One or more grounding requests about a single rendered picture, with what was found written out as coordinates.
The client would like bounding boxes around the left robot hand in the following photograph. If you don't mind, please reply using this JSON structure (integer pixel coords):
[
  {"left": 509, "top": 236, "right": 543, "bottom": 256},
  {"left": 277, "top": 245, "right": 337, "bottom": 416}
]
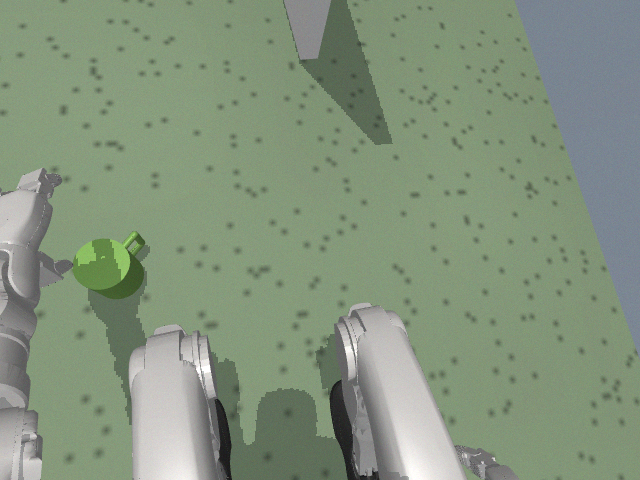
[{"left": 0, "top": 168, "right": 74, "bottom": 288}]

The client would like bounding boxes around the right robot hand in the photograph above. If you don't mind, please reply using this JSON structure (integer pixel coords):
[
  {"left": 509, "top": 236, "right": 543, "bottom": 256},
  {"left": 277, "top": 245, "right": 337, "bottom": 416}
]
[{"left": 455, "top": 445, "right": 520, "bottom": 480}]

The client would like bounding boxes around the right robot foot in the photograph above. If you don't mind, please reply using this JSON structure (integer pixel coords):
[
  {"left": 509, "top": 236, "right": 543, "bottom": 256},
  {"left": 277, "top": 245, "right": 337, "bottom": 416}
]
[{"left": 330, "top": 380, "right": 379, "bottom": 480}]

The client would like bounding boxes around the left robot arm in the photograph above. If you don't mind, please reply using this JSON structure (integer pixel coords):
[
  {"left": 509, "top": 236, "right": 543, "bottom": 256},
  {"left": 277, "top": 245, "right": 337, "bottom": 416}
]
[{"left": 0, "top": 244, "right": 43, "bottom": 480}]

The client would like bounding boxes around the left robot foot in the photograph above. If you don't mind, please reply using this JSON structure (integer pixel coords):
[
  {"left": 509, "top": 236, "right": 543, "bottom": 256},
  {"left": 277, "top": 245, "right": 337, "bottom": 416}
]
[{"left": 214, "top": 399, "right": 232, "bottom": 480}]

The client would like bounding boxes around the mug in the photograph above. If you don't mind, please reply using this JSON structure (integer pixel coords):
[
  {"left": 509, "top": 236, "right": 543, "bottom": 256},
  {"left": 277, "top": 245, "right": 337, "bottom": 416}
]
[{"left": 72, "top": 231, "right": 145, "bottom": 299}]

